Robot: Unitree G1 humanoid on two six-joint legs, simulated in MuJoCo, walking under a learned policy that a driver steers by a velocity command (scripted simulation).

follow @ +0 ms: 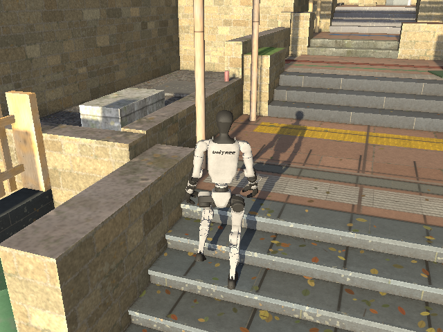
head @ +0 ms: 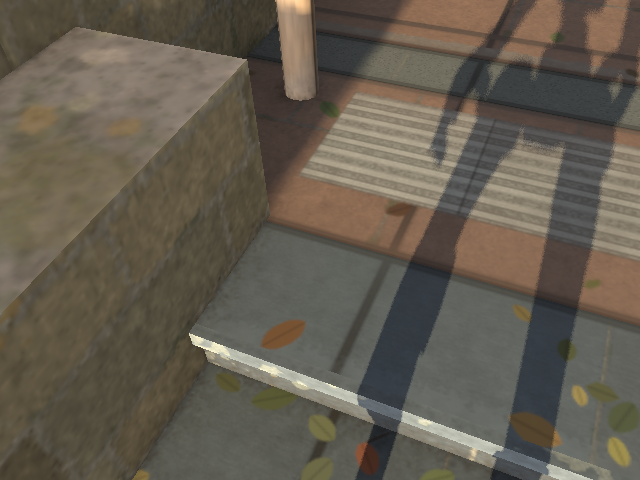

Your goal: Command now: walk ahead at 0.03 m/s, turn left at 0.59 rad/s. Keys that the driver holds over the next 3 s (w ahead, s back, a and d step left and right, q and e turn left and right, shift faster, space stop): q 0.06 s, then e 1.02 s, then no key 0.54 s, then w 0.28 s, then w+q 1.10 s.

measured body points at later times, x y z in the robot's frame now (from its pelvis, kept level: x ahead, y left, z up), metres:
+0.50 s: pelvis +0.04 +0.00 -0.01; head +0.06 -0.01 +0.44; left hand +0.16 +0.25 -0.12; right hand +0.20 -0.26 -0.11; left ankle +0.08 +0.14 -0.74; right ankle -0.06 -0.09 -0.65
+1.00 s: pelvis +0.02 -0.07 +0.00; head +0.03 -0.10 +0.45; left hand +0.20 +0.12 -0.10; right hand +0.13 -0.39 -0.08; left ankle +0.03 +0.10 -0.56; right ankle -0.02 -0.12 -0.74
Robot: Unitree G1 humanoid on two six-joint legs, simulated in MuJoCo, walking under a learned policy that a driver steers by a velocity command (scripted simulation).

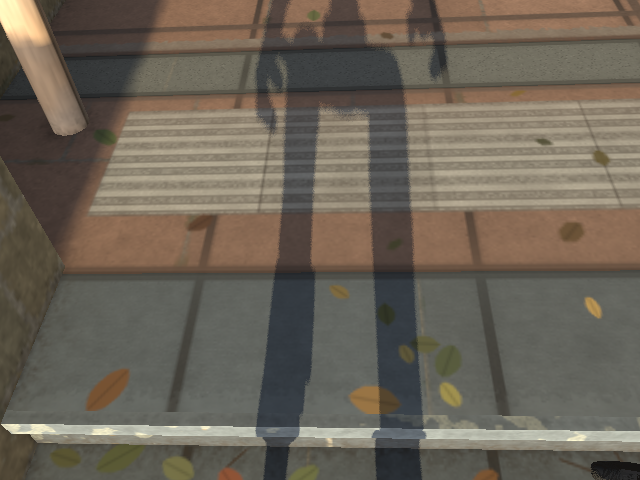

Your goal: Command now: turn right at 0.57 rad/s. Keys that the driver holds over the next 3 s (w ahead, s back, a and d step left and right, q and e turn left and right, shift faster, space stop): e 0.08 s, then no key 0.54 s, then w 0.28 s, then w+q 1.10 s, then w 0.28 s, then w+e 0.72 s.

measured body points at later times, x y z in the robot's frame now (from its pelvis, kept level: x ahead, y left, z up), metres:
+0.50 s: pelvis +0.03 +0.07 -0.01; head +0.05 +0.05 +0.44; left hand +0.20 +0.29 -0.11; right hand +0.17 -0.15 -0.12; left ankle +0.04 +0.20 -0.74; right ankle -0.02 -0.06 -0.74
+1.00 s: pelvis +0.11 +0.03 +0.00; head +0.12 +0.02 +0.45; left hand +0.30 +0.23 -0.10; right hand +0.14 -0.23 -0.14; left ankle +0.04 +0.20 -0.74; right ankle +0.06 -0.10 -0.69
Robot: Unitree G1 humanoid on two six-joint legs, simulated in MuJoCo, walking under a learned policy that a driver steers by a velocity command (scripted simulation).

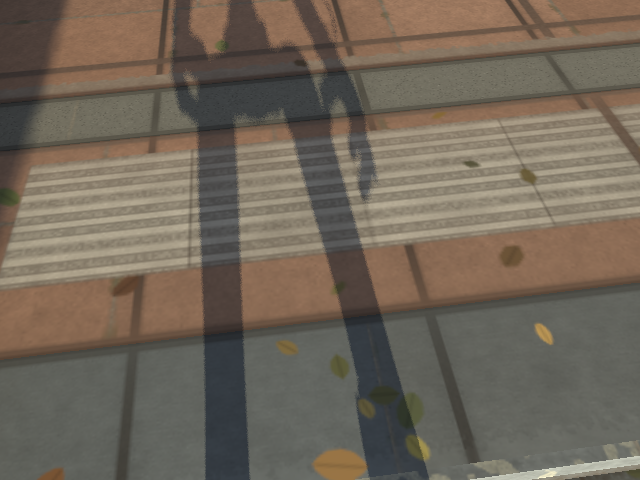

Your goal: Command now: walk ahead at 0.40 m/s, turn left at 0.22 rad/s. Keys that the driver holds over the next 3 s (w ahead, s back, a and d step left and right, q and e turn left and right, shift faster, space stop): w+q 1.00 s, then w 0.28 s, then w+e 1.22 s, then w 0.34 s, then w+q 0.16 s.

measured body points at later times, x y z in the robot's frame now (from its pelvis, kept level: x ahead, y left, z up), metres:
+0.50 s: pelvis +0.22 -0.02 +0.09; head +0.21 -0.03 +0.54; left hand +0.30 +0.25 -0.02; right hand +0.26 -0.25 -0.06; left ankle +0.21 +0.04 -0.60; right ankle +0.17 -0.18 -0.37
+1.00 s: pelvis +0.49 -0.01 +0.25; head +0.49 -0.01 +0.70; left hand +0.38 +0.21 +0.10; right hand +0.76 -0.14 +0.15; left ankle +0.45 +0.13 -0.32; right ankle +0.51 -0.10 -0.46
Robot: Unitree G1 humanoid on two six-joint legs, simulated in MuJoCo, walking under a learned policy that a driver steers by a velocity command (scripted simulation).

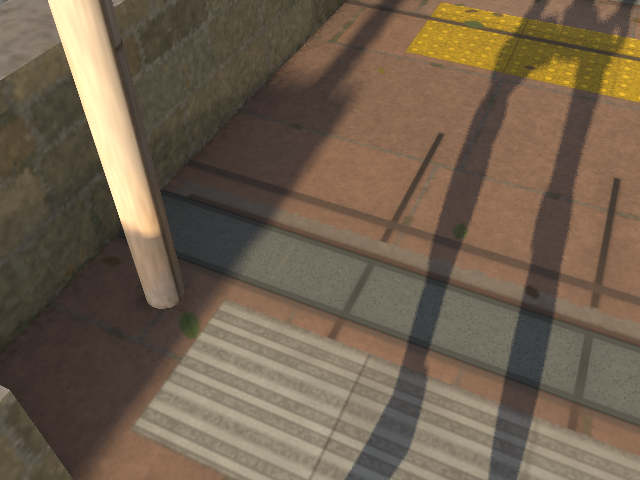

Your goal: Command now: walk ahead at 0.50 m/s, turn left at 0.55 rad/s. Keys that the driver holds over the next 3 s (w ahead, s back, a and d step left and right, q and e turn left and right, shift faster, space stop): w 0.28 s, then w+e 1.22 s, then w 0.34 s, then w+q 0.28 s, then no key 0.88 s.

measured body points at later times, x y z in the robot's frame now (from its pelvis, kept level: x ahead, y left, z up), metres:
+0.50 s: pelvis +0.29 +0.07 +0.03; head +0.30 +0.07 +0.48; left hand +0.30 +0.30 -0.12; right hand +0.35 -0.17 -0.12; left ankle +0.29 +0.15 -0.71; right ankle +0.19 -0.10 -0.60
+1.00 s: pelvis +0.56 +0.01 +0.01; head +0.60 +0.00 +0.46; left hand +0.74 +0.25 -0.11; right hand +0.62 -0.27 -0.11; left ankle +0.49 +0.19 -0.59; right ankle +0.61 -0.05 -0.71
